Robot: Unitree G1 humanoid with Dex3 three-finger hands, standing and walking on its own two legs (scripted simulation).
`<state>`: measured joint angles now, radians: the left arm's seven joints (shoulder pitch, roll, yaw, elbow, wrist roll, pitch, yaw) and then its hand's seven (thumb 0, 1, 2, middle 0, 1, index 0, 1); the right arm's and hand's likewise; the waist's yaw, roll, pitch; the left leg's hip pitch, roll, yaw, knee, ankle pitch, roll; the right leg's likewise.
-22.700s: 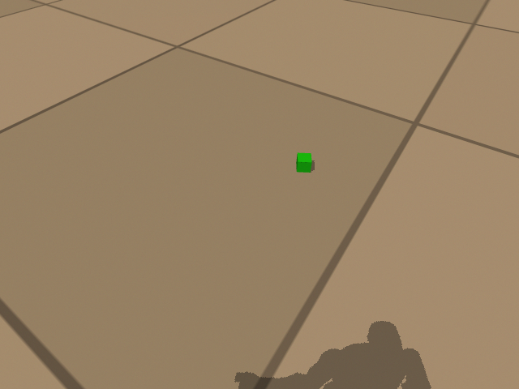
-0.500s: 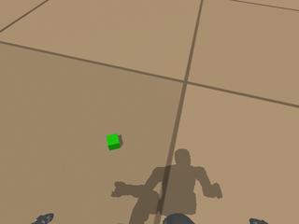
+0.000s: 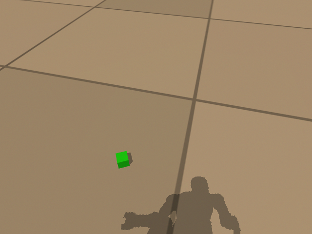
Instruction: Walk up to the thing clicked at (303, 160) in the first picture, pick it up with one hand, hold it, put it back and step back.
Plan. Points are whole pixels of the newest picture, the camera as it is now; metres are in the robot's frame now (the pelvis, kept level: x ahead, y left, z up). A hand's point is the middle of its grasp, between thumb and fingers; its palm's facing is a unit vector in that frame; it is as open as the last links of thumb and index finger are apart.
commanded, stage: walk up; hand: left
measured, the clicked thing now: (122, 159) +0.75 +0.26 -0.73
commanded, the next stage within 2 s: stand in 0.52 s
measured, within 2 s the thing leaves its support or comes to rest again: neither
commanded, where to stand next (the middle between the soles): +0.37 +0.02 m, yaw +1 degrees
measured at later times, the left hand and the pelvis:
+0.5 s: hand out of the picture +0.11 +0.26 -0.15, palm faces +0.06 -0.94 -0.34, open 7.4 cm; pelvis +0.02 +0.00 +0.01, yaw +2 degrees
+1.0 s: hand out of the picture +0.09 +0.25 -0.14, palm faces +0.00 -0.94 -0.34, open 7.4 cm; pelvis +0.01 +0.00 +0.02, yaw +0 degrees
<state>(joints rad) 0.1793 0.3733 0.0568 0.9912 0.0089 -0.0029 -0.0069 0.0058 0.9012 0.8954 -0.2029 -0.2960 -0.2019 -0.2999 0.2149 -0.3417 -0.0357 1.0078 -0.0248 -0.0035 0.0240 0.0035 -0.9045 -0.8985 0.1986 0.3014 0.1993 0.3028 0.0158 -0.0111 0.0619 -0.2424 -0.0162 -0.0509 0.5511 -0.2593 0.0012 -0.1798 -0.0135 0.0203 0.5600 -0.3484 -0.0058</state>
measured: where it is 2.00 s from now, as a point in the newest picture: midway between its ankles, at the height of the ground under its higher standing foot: outside the picture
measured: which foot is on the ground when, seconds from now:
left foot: down 0.00-1.00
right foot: down 0.00-1.00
